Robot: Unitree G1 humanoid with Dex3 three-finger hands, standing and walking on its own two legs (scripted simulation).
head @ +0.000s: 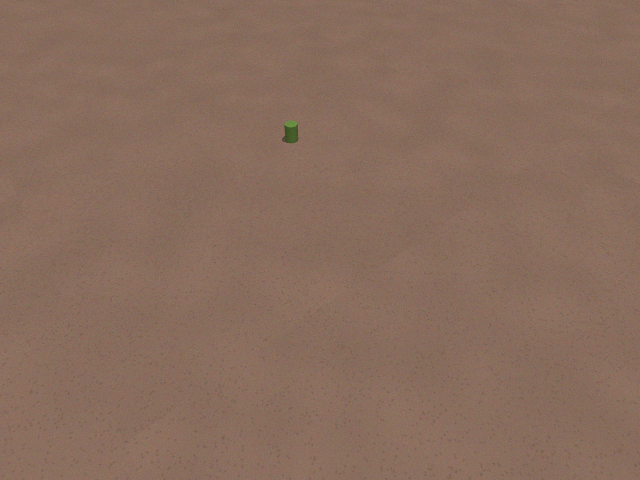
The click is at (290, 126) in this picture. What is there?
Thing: squat round
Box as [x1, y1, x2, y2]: [284, 120, 297, 142]
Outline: 286,121 284,123 285,139 288,142 295,142 297,140 297,123 292,120
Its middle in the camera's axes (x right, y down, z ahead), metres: -0.17 -0.62 +2.21
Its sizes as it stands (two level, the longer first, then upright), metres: 0.074 0.074 0.103
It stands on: the floor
